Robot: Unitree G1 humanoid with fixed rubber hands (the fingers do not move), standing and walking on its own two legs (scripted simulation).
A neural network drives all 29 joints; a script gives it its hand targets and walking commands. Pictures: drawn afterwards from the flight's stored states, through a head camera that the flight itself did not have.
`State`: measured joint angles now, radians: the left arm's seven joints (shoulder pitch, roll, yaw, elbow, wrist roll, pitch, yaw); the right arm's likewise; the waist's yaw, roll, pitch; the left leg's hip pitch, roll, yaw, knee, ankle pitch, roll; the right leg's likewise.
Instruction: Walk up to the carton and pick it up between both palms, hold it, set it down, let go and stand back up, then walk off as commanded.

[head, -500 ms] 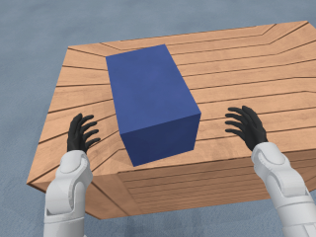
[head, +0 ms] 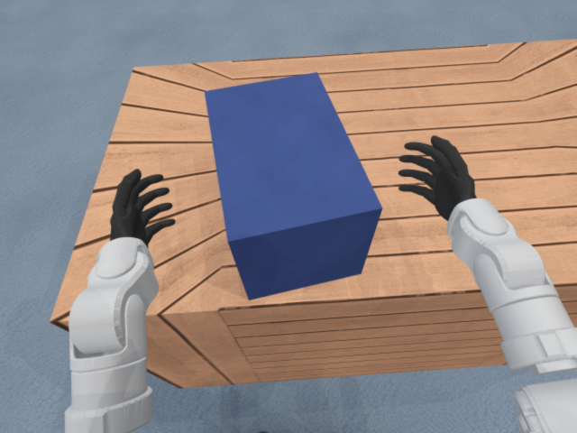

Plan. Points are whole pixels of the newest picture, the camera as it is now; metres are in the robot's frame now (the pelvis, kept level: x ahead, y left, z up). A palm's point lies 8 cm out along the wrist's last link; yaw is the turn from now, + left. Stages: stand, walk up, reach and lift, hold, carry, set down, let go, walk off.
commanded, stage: reach and lift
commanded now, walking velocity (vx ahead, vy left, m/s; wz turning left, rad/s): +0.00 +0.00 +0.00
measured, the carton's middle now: (283, 183) +0.48 +0.07 +0.02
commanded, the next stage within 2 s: none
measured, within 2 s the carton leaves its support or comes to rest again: neither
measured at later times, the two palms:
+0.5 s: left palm (136, 203) +0.36 +0.25 +0.11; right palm (421, 143) +0.46 -0.12 +0.14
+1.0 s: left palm (155, 190) +0.40 +0.25 +0.08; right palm (415, 134) +0.51 -0.12 +0.11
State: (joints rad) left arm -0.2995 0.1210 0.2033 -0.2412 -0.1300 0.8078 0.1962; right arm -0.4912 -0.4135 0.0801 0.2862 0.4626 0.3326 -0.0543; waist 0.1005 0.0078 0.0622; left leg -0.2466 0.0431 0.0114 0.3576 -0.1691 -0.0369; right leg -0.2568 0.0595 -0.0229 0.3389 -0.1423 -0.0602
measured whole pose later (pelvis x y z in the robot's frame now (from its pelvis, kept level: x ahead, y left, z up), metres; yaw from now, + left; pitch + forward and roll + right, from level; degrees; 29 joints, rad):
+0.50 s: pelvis +0.00 -0.02 +0.00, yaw +0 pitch +10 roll +1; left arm -0.61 0.18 0.26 0.19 -0.13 0.70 0.18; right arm -0.85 -0.37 0.15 0.60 0.46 0.36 -0.06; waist 0.15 -0.03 -0.04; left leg -0.38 0.06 0.01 0.37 -0.16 -0.06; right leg -0.41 0.08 -0.02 0.38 -0.14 -0.08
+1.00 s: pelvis +0.03 +0.01 +0.00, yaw -1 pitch +15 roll -1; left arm -0.65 0.10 0.24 0.51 -0.09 0.42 0.15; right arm -0.93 -0.39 0.14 0.91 0.41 0.17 -0.03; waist 0.18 0.04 -0.13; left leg -0.46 0.05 0.02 0.40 -0.20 -0.03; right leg -0.45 0.06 -0.01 0.33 -0.15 -0.04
